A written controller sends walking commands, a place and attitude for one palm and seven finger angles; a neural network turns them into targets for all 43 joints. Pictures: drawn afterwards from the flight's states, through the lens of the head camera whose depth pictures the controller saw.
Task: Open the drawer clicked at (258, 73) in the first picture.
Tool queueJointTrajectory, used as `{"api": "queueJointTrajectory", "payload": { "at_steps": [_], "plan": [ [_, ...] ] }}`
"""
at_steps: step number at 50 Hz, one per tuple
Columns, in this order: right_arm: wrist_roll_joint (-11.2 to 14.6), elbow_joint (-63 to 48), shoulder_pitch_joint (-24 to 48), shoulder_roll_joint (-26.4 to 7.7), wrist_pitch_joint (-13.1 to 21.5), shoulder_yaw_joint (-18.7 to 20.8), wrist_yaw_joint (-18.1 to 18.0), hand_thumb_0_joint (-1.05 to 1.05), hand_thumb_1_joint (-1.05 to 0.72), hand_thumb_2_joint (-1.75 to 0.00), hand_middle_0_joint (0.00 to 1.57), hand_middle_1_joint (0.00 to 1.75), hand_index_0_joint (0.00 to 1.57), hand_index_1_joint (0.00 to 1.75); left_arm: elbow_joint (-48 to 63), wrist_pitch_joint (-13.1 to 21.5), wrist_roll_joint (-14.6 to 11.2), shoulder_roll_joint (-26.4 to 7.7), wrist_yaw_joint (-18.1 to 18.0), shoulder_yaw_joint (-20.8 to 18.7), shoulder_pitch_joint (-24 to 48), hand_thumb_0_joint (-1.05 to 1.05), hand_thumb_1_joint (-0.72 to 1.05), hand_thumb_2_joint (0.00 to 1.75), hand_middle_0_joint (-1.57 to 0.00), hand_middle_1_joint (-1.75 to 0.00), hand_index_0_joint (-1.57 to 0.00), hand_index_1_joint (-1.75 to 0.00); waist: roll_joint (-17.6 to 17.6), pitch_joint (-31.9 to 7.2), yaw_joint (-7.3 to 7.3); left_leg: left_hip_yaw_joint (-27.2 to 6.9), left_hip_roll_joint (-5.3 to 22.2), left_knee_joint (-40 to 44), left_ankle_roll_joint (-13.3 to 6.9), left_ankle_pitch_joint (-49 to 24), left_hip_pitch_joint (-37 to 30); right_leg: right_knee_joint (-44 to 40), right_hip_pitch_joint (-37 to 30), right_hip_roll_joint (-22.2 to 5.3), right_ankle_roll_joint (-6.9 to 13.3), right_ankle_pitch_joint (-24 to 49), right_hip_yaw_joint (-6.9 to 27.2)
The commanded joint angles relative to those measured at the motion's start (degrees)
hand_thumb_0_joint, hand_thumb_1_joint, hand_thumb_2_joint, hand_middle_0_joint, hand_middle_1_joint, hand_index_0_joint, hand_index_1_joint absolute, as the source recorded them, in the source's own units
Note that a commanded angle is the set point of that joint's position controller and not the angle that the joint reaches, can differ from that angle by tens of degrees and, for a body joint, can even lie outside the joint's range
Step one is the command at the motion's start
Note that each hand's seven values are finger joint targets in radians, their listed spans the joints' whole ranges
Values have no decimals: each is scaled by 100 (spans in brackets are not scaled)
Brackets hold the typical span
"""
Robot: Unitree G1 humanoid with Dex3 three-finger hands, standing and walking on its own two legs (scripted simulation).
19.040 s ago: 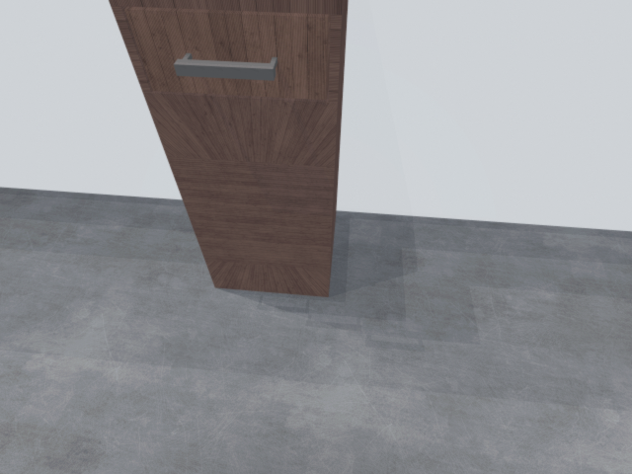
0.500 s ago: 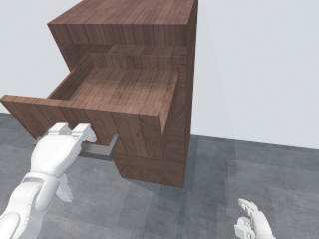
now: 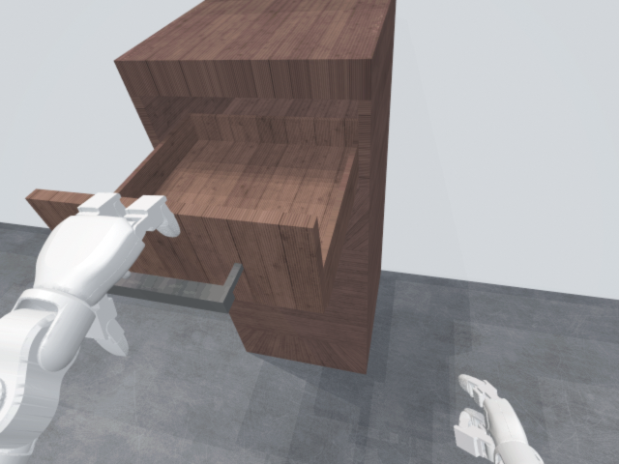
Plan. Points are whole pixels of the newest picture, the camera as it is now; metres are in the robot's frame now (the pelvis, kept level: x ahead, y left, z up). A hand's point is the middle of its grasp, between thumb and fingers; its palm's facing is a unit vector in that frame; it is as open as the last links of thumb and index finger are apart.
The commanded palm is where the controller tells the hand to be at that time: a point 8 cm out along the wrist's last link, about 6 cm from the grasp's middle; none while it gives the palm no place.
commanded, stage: lift the hand off the handle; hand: left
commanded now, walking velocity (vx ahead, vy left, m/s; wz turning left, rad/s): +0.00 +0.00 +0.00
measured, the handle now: (166, 275) +0.29 +0.24 +0.12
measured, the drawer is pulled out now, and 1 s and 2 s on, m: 0.28 0.28 0.28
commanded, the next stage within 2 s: draw the hand back to the body in 0.68 s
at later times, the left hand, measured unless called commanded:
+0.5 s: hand (109, 205) +0.28 +0.24 +0.25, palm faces +0.22 +0.01 -0.98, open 13.7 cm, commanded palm +0.22 +0.24 +0.31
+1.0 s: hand (91, 225) +0.25 +0.24 +0.25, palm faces +0.19 +0.01 -0.98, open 13.9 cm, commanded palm +0.20 +0.25 +0.31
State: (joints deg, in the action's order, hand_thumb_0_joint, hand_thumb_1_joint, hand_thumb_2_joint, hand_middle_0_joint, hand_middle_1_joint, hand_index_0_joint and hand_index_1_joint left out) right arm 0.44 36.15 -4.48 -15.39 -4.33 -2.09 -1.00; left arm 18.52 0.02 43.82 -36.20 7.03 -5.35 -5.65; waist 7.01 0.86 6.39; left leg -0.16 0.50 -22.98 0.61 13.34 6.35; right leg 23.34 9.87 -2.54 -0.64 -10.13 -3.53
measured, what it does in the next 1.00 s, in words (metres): stands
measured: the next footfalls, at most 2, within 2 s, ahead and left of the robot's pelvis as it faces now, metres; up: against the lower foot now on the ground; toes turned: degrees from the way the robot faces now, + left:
none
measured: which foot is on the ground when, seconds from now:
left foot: down 0.00-1.00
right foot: down 0.00-1.00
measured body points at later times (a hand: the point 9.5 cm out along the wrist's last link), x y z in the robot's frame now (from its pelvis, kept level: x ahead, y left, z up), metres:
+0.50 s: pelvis -0.02 -0.01 +0.00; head -0.03 -0.06 +0.44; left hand +0.26 +0.24 +0.30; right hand +0.21 -0.21 -0.10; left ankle -0.01 +0.13 -0.74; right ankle +0.03 -0.13 -0.74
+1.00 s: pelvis -0.02 -0.01 -0.01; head -0.02 -0.06 +0.44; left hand +0.23 +0.24 +0.30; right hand +0.21 -0.22 -0.10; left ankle -0.01 +0.13 -0.74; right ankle +0.03 -0.13 -0.74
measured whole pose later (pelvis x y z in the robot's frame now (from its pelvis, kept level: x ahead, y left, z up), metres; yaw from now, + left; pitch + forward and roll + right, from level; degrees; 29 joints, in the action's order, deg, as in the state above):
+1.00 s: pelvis -0.02 -0.01 -0.01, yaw +0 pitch -2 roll +0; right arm 1.6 34.5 -6.1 -17.9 -2.5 -2.2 0.4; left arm 21.8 -2.1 34.3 -44.6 19.3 -14.1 4.4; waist 7.2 0.3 6.0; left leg -0.4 0.7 -27.5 1.1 14.1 11.2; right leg 27.9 14.7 -2.5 -0.1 -10.9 -3.6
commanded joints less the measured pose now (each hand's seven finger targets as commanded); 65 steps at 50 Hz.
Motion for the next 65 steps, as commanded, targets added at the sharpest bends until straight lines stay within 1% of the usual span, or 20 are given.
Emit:
{"api": "queueJointTrajectory", "payload": {
  "at_steps": [1,3,5,8,15,18,21,24,27,28,29,32,35,38,48,50,51,59,63,65],
  "plan": [
    [30,-959,970,-528,300,172,-16,0,-90,-90,20,30,20,30,900,-72,-95,-1388,-135,-1043,1413,0,-50,30,-30,-120,-30,-120,-379,-855,-37,111,-154,370,-78,-1069,397,-275,-688,215,79,533,29],
    [104,-971,1059,-582,318,160,-23,0,-90,-90,20,30,20,30,898,-89,-221,-1721,-80,-1361,1641,0,-50,30,-30,-120,-30,-120,-225,-906,-47,68,-129,342,-73,-878,420,-321,-677,249,89,355,111],
    [71,-962,1007,-519,342,148,-20,0,-90,-90,20,30,20,30,827,-59,-195,-1410,4,-934,2084,0,-50,30,-30,-120,-30,-120,-339,-899,-127,73,-159,389,-75,-833,423,-319,-595,205,75,216,33],
    [117,-958,1023,-612,409,152,-56,0,-90,-90,20,30,20,30,841,7,-322,-1888,50,-1361,2390,0,-50,30,-30,-120,-30,-120,-135,-1042,-94,26,-152,355,-81,-714,378,-370,-644,237,88,146,116],
    [69,-927,944,-553,545,158,-43,0,-90,-90,20,30,20,30,844,192,-489,-1963,184,-1346,3047,0,-50,30,-30,-120,-30,-120,-198,-1310,-115,4,-191,329,-52,-853,340,-311,-716,183,81,252,51],
    [166,-873,1000,-653,510,156,-17,0,-90,-90,20,30,20,30,267,-6,-494,-2086,241,-1460,3147,0,-50,30,-30,-120,-30,-120,-147,-1003,-95,-19,-138,343,-25,-656,549,-375,-571,196,109,90,138],
    [158,-912,1019,-651,393,142,47,0,-90,-90,20,30,20,30,-65,-287,-317,-1849,440,-1022,3400,0,-50,30,-30,-120,-30,-120,-347,-957,-75,38,-147,420,-40,-509,729,-280,-501,159,98,-78,115],
    [171,-1037,1138,-652,346,65,119,0,-90,-90,20,30,20,30,-57,-543,-251,-1927,717,-927,3675,0,-50,30,-30,-120,-30,-120,-388,-1336,-22,24,-180,349,-40,-534,801,-141,-711,112,141,-51,205],
    [177,-1159,1137,-702,283,115,129,0,-90,-90,20,30,20,30,251,-565,-322,-2305,963,-1283,3480,0,-50,30,-30,-120,-30,-120,-567,-1560,36,67,-175,237,-107,-655,813,-22,-826,101,105,228,246],
    [206,-1192,1182,-742,298,129,136,0,-90,-90,20,30,20,30,588,-512,-416,-2619,983,-1629,3415,0,-50,30,-30,-120,-30,-120,-229,-1775,48,41,-161,156,-101,-808,694,7,-900,140,126,451,273],
    [148,-1259,1207,-616,317,52,176,0,-90,-90,20,30,20,30,641,-499,-432,-2390,1104,-1441,3467,0,-50,30,-30,-120,-30,-120,-407,-1910,93,32,-213,135,-96,-955,774,123,-1064,72,132,511,270],
    [194,-1229,1026,-730,290,107,160,0,-90,-90,20,30,20,30,291,-441,-736,-2463,1281,-1751,2882,0,-50,30,-30,-120,-30,-120,-790,-1181,12,89,-134,138,-111,-731,965,14,-600,126,53,387,144],
    [212,-1249,995,-688,376,109,165,0,-90,-90,20,30,20,30,322,-335,-900,-2161,1295,-1593,2928,0,-50,30,-30,-120,-30,-120,-685,-1066,-59,107,-133,91,-97,-602,923,-34,-412,129,49,141,120],
    [204,-1248,966,-772,492,165,144,0,-90,-90,20,30,20,30,573,-229,-881,-2551,1148,-1902,3103,0,-50,30,-30,-120,-30,-120,-488,-1283,-18,90,-135,-21,-80,-596,804,-49,-444,115,78,130,238],
    [162,-1243,1061,-719,575,163,107,0,-90,-90,20,30,20,30,1323,-208,-980,-2579,888,-2088,2482,0,-50,30,-30,-120,-30,-120,-51,-1329,26,63,-133,-70,-45,-712,714,32,-488,85,91,311,229],
    [136,-1185,944,-646,561,126,105,0,-90,-90,20,30,20,30,1030,-285,-1001,-2260,888,-1867,2258,0,-50,30,-30,-120,-30,-120,-366,-1126,-22,56,-125,11,-54,-675,803,32,-400,93,63,206,113],
    [145,-1164,936,-720,537,141,97,0,-90,-90,20,30,20,30,968,-317,-989,-2433,887,-1985,2269,0,-50,30,-30,-120,-30,-120,-458,-972,-22,60,-111,56,-50,-520,874,-21,-313,109,36,71,100],
    [111,-1243,1067,-619,576,45,118,0,-90,-90,20,30,20,30,1500,-345,-1017,-2406,983,-2014,1991,0,-50,30,-30,-120,-30,-120,-305,-1411,71,1,-151,39,-38,-720,737,53,-582,91,86,187,111],
    [182,-1210,1095,-708,594,93,81,0,-90,-90,20,30,20,30,1561,-335,-1218,-2687,994,-2444,1467,0,-50,30,-30,-120,-30,-120,-203,-1049,52,22,-63,51,-39,-601,756,-77,-373,146,58,196,112],
    [128,-1188,1003,-629,602,72,85,0,-90,-90,20,30,20,30,1484,-293,-1211,-2412,1003,-2228,1562,0,-50,30,-30,-120,-30,-120,-395,-1016,5,31,-85,111,-38,-662,728,-62,-331,142,40,109,-18]
  ]
}}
